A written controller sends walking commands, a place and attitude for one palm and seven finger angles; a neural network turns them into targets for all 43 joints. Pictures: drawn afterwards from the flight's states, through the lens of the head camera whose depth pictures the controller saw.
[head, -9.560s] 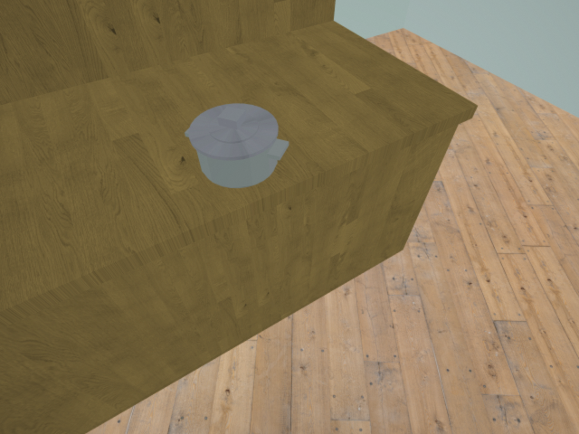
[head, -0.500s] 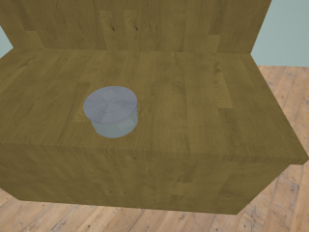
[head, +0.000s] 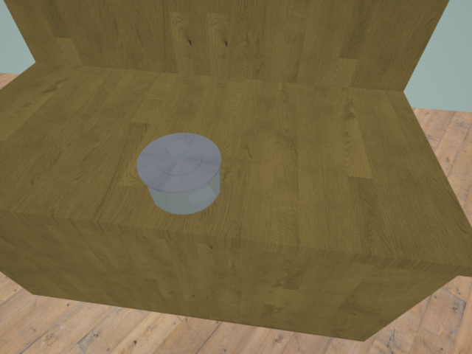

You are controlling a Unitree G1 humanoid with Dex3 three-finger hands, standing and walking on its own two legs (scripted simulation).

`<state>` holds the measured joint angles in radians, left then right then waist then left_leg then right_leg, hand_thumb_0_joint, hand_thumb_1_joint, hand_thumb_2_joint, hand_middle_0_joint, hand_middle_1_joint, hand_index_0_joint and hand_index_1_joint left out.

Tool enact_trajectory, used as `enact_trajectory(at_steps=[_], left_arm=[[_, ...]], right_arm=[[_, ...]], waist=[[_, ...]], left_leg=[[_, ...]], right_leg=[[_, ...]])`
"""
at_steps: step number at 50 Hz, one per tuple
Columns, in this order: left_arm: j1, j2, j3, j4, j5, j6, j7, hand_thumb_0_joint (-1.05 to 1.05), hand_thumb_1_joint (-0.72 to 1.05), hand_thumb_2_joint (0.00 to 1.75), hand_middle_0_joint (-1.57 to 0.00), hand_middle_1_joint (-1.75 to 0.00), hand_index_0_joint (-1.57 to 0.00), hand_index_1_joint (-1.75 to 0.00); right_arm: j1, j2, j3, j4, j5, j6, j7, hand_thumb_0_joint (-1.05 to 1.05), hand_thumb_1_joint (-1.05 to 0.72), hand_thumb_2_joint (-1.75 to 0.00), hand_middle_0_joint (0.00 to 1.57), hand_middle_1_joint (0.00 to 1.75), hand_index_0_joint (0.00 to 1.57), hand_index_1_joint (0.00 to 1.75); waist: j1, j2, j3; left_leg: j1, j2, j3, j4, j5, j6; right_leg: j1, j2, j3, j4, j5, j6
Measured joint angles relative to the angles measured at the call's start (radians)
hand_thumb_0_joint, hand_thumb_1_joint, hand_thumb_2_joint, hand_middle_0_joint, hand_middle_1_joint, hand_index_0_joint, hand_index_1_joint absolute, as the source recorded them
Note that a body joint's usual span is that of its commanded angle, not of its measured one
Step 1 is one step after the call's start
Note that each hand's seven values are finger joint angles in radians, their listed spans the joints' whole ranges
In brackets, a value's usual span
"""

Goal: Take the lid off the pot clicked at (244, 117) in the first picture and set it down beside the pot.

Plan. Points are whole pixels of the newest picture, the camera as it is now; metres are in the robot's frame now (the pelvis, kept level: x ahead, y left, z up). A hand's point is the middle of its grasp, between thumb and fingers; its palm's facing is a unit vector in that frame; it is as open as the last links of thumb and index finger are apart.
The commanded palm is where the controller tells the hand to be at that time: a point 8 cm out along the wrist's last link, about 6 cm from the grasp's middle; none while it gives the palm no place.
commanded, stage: come to a stop and stand still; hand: left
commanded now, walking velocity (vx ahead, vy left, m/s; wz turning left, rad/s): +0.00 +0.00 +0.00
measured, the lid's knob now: (178, 150) +0.49 +0.16 +0.07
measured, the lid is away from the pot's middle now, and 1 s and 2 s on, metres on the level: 0.00 0.00 0.00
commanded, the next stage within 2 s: look again from close up in 0.28 s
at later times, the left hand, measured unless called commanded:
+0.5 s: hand out of the picture +0.00 +0.19 -0.18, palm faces -0.01 -0.98 -0.20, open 7.4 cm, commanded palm none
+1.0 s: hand out of the picture +0.03 +0.22 -0.18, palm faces -0.04 -0.98 -0.21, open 7.4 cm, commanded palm none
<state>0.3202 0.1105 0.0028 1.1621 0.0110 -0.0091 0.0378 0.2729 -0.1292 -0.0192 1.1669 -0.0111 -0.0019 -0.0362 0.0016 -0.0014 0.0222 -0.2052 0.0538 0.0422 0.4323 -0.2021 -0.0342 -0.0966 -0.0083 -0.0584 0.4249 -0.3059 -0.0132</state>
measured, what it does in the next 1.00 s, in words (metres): stands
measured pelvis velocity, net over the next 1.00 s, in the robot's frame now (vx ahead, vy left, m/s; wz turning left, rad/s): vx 0.01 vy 0.04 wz -0.04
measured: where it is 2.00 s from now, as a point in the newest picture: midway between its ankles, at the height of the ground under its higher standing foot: outside the picture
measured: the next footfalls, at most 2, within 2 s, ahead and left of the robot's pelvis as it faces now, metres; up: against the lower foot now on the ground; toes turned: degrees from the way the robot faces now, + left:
none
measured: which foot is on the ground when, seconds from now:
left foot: down 0.00-1.00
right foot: down 0.00-1.00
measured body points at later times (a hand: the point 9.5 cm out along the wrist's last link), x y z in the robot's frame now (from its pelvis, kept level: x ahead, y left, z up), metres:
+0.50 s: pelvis +0.01 +0.02 -0.01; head +0.02 +0.02 +0.44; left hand +0.00 +0.24 -0.17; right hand +0.02 -0.21 -0.16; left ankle +0.02 +0.14 -0.74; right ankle -0.05 -0.11 -0.74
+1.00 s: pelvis +0.01 +0.04 -0.01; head +0.03 +0.04 +0.44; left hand +0.03 +0.27 -0.17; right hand +0.02 -0.19 -0.16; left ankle +0.02 +0.14 -0.74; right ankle -0.05 -0.11 -0.74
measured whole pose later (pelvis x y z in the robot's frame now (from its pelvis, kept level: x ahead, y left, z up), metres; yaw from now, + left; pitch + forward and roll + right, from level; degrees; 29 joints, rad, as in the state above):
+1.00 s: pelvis +0.01 +0.04 -0.01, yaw -2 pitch +0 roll +0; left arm 0.28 0.18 -0.01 1.02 0.02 0.00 0.04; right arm 0.26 -0.16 0.00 1.04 -0.01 -0.02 -0.02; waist 0.00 -0.02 0.04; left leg -0.27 0.02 0.09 0.54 -0.27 0.02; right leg -0.17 -0.05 0.00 0.52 -0.35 0.04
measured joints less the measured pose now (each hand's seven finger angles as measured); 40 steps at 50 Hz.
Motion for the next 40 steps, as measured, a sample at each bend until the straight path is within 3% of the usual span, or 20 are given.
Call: enact_trajectory(at_steps=[19, 22, 28, 40], left_arm=[[-0.017, 0.036, 0.001, -0.002, 0.003, -0.004, 0.004, 0.0, 0.91, 0.9, -0.2, -0.3, -0.19, -0.3], [-0.005, 0.028, -0.008, -0.034, 0.012, -0.027, 0.019, 0.0, 0.91, 0.9, -0.2, -0.3, -0.19, -0.3], [-0.012, 0.042, -0.012, -0.086, 0.008, -0.008, 0.011, 0.0, 0.9, 0.9, -0.2, -0.3, -0.2, -0.3], [-0.042, 0.075, -0.01, -0.15, 0.008, 0.009, 0.005, 0.0, 0.91, 0.9, -0.19, -0.3, -0.19, -0.3]], right_arm=[[-0.014, -0.019, 0.006, -0.012, 0.001, -0.006, 0.002, 0.0, -0.92, -0.9, 0.2, 0.3, 0.2, 0.3], [-0.014, -0.039, 0.006, -0.053, 0.001, 0.0, 0.014, 0.01, -0.93, -0.9, 0.2, 0.3, 0.2, 0.3], [0.003, -0.043, 0.004, -0.121, -0.003, -0.009, 0.02, 0.0, -0.92, -0.9, 0.2, 0.3, 0.2, 0.3], [0.007, -0.039, 0.013, -0.133, -0.002, -0.008, 0.021, 0.01, -0.93, -0.9, 0.2, 0.3, 0.2, 0.3]], waist=[[0.003, -0.009, -0.004], [0.0, 0.021, 0.0], [-0.017, 0.018, 0.004], [-0.011, -0.003, 0.004]], left_leg=[[0.022, -0.02, 0.006, -0.003, -0.017, 0.017], [-0.038, 0.001, 0.0, 0.079, -0.059, 0.022], [-0.082, -0.014, 0.017, 0.157, -0.093, 0.04], [-0.08, -0.036, 0.043, 0.137, -0.085, 0.057]], right_leg=[[0.029, -0.02, 0.003, -0.017, -0.008, 0.019], [-0.006, 0.0, 0.008, 0.001, -0.005, 0.023], [-0.065, -0.02, 0.028, 0.105, -0.055, 0.036], [-0.085, -0.044, 0.052, 0.117, -0.056, 0.052]])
